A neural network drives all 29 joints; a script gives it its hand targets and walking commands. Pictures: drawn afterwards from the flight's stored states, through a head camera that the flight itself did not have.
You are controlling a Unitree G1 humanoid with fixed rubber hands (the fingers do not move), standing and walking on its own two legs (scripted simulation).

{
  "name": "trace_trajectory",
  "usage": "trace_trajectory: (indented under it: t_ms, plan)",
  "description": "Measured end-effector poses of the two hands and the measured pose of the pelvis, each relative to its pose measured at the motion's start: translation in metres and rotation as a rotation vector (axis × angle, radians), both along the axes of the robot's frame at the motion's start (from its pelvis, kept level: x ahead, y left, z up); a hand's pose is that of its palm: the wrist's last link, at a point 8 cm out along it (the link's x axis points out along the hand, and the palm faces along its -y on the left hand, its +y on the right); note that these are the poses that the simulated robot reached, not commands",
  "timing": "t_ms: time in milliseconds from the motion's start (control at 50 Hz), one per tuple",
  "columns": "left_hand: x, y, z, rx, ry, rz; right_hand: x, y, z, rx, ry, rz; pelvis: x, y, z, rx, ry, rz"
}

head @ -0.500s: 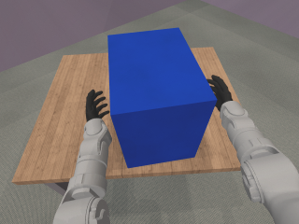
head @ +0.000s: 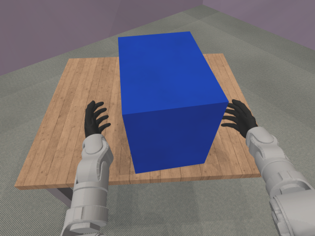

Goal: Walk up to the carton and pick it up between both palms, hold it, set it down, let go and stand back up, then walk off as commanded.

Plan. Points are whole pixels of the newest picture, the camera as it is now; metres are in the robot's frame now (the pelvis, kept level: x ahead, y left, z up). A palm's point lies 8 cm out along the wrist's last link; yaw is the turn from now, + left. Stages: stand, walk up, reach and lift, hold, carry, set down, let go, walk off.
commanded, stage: set down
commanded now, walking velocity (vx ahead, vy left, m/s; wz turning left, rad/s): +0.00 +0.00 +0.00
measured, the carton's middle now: (162, 102) +0.49 +0.06 +0.05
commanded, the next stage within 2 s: none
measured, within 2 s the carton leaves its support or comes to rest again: neither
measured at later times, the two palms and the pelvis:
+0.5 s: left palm (82, 153) +0.27 +0.22 +0.09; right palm (260, 149) +0.36 -0.21 +0.04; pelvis +0.01 +0.00 +0.00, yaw +0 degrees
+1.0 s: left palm (81, 176) +0.22 +0.20 +0.08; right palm (278, 181) +0.29 -0.24 +0.02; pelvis +0.01 +0.00 +0.00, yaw +0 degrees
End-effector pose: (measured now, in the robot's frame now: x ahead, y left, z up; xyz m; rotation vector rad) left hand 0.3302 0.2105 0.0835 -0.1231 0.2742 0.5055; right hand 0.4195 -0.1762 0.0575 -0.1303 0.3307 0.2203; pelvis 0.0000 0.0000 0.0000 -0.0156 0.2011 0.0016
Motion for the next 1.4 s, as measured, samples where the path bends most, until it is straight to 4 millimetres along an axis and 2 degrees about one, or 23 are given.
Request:
trace_trajectory:
  t_ms: [360,580,800,1040,1200,1400]
  plan:
    - [-0.042,0.008,0.002,0.010,-0.018,0.029,-0.039,-0.025,-0.015,-0.034,0.019,0.024,0.007,-0.002,0.002,0.003,-0.066,0.003]
    - [-0.068,0.007,0.003,0.003,-0.041,0.032,-0.068,-0.033,-0.020,-0.041,0.035,0.035,0.006,-0.002,0.003,0.003,-0.101,0.003]
    - [-0.096,-0.002,0.001,0.006,-0.041,0.018,-0.103,-0.051,-0.030,-0.043,0.062,0.016,0.004,-0.002,0.003,0.003,-0.123,0.004]
    - [-0.111,-0.011,-0.001,-0.004,-0.051,0.003,-0.132,-0.066,-0.036,-0.063,0.086,0.008,0.006,-0.002,0.003,0.004,-0.123,0.004]
    - [-0.122,-0.013,-0.011,-0.012,-0.022,0.013,-0.150,-0.073,-0.044,-0.073,0.119,0.005,0.010,-0.003,0.003,0.004,-0.119,0.004]
    - [-0.120,-0.016,-0.027,-0.021,0.015,0.007,-0.157,-0.075,-0.050,-0.081,0.141,-0.001,0.017,-0.003,0.003,0.005,-0.110,0.004]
